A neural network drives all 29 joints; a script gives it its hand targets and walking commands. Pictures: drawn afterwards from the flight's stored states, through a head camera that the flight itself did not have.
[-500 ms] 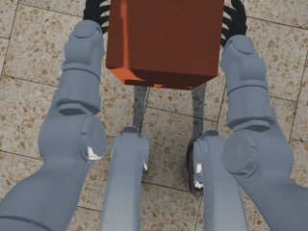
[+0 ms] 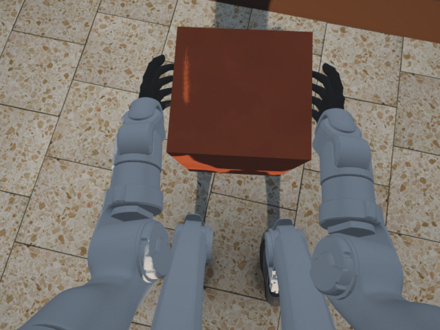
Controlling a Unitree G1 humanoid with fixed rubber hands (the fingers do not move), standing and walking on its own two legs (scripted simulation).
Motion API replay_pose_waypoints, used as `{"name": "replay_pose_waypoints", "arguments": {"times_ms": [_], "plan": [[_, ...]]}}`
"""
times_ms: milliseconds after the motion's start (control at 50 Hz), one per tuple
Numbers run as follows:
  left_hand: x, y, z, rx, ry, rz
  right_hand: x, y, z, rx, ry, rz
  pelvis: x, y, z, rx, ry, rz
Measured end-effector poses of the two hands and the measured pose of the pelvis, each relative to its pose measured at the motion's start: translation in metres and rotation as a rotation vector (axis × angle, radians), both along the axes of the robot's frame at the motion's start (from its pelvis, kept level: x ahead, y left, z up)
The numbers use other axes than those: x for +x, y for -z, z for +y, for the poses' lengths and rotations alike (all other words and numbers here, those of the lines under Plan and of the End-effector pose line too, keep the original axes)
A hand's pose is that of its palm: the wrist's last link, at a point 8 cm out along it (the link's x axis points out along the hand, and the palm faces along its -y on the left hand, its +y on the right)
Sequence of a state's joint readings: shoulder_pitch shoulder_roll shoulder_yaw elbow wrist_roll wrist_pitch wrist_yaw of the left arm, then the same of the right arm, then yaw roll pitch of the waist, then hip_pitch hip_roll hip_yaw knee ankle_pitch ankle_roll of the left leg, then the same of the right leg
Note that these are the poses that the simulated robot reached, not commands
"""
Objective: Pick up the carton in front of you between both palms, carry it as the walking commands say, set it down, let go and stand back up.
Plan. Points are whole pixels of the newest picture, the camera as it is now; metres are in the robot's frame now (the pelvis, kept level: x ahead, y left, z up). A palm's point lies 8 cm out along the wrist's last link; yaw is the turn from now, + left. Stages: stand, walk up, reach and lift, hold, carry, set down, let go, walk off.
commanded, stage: reach and lift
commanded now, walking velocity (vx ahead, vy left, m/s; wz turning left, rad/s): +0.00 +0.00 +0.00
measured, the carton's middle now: (238, 116) +0.49 +0.02 -0.12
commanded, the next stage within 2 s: hold in 1.98 s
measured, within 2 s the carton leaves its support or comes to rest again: neither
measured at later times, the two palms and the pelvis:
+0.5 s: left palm (120, 90) +0.42 +0.16 +0.11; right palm (401, 101) +0.42 -0.14 +0.11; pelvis +0.04 +0.00 +0.14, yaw +1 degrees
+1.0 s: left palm (24, 57) +0.37 +0.15 +0.25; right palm out of the picture +0.38 -0.15 +0.25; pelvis +0.08 -0.01 +0.23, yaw +1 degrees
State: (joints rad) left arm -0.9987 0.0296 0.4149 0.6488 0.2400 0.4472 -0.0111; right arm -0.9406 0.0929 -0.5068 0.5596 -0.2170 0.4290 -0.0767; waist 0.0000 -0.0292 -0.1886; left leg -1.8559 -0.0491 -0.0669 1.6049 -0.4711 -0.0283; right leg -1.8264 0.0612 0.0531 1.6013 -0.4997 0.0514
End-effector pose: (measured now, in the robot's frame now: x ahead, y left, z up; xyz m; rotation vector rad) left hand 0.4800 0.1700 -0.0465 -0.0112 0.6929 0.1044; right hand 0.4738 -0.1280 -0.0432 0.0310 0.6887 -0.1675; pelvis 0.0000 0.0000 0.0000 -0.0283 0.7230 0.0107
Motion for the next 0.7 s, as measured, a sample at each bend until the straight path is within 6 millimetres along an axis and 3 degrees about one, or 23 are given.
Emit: {"name": "replay_pose_waypoints", "arguments": {"times_ms": [240, 700], "plan": [[-0.027, -0.082, -0.007, -0.002, -0.012, 0.002, -0.026, -0.080, -0.008, 0.005, -0.006, 0.002, 0.020, -0.067, 0.001, 0.009, -0.001, -0.109], [-0.079, -0.219, -0.016, -0.002, -0.039, -0.001, -0.070, -0.217, -0.017, 0.003, -0.033, -0.001, 0.062, -0.187, -0.006, 0.029, -0.003, -0.433]]}}
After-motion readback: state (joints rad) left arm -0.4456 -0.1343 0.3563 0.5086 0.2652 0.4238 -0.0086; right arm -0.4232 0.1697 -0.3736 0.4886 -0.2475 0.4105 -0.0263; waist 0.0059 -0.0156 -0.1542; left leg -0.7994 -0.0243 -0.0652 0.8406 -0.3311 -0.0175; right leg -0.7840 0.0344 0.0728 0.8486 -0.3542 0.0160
